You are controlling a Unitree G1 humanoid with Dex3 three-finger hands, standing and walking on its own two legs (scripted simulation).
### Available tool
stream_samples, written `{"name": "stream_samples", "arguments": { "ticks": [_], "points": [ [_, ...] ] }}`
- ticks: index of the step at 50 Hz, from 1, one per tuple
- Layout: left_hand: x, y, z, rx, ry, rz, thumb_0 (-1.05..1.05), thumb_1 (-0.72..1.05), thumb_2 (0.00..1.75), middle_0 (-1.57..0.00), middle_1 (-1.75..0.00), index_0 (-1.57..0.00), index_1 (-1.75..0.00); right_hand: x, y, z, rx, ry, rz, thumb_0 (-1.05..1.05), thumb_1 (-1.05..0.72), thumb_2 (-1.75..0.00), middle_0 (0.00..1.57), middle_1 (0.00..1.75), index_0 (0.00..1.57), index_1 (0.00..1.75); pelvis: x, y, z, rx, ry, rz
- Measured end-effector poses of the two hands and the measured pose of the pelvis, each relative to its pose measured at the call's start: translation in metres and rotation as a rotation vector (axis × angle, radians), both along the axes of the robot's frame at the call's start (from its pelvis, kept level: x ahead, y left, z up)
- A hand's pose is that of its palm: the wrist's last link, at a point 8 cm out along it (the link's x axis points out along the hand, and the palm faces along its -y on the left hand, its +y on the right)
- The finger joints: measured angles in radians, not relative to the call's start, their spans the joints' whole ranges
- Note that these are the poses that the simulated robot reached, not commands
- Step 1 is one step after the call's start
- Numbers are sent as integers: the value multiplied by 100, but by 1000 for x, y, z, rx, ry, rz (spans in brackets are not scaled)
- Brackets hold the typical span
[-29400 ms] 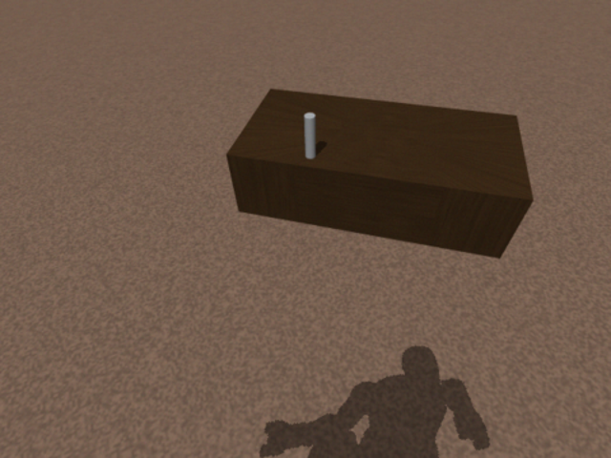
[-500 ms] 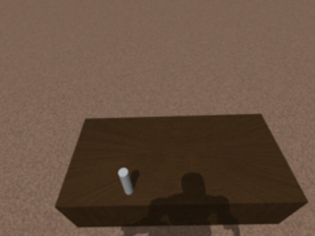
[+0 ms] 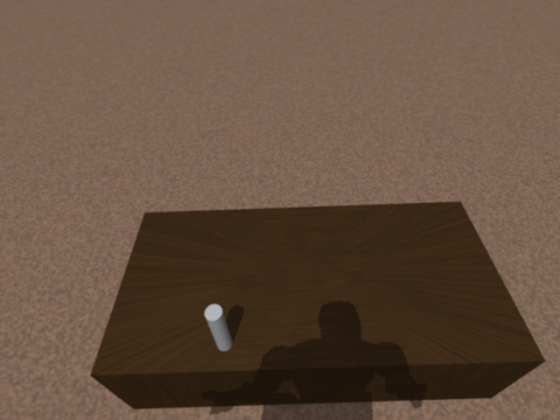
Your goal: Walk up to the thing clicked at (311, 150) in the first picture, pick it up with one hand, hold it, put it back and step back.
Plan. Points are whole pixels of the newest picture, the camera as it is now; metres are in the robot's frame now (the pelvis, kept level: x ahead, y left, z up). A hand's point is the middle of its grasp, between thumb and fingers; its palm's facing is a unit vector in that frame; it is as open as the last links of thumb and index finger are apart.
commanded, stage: stand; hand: left
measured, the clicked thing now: (219, 329) +0.43 +0.17 -0.36
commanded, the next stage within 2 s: none
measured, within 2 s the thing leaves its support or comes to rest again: neither
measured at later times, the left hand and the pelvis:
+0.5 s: hand out of the picture +0.08 +0.25 -0.15, palm faces -0.03 -0.94 -0.35, open 7.9 cm; pelvis +0.00 +0.00 +0.00, yaw +0 degrees
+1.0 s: hand out of the picture +0.08 +0.25 -0.16, palm faces -0.04 -0.94 -0.34, open 7.4 cm; pelvis +0.01 -0.01 +0.00, yaw +0 degrees
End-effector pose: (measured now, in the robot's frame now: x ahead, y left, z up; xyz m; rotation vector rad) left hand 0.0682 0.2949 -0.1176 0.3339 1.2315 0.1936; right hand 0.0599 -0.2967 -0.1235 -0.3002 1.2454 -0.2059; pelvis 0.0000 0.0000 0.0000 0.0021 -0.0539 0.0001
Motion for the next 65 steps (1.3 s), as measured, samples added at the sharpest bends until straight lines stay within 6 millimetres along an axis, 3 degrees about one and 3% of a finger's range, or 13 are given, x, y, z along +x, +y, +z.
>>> {"name": "stream_samples", "arguments": {
  "ticks": [6,15,20,25,35,65],
  "points": [
    [2,-1,0,-2,2,2,0,-32,29,-15,-20,-15,-20,4,-1,1,-2,-2,0,1,-90,-90,21,30,20,30,2,-1,0,0,0,-2],
    [3,-2,0,-5,5,5,0,29,74,-19,-28,-20,-28,6,-2,1,-1,-5,1,1,-90,-90,21,30,20,30,4,-2,1,0,0,-3],
    [2,-2,0,-4,5,6,0,61,84,-20,-29,-20,-30,6,-3,1,1,-3,0,1,-90,-89,21,30,20,30,4,-3,1,1,1,-2],
    [2,-3,0,-4,2,5,1,79,88,-20,-30,-20,-30,6,-4,2,1,-1,-1,1,-90,-89,21,30,20,30,3,-4,1,0,1,-1],
    [1,-5,-1,-10,10,4,1,89,90,-20,-30,-21,-30,3,-6,2,0,13,-5,1,-90,-89,21,30,20,30,5,-5,1,-1,6,1],
    [15,-9,0,-9,9,-1,1,91,90,-20,-30,-21,-30,18,-8,1,6,12,2,1,-90,-89,21,30,20,30,16,-9,1,2,19,0]
  ]
}}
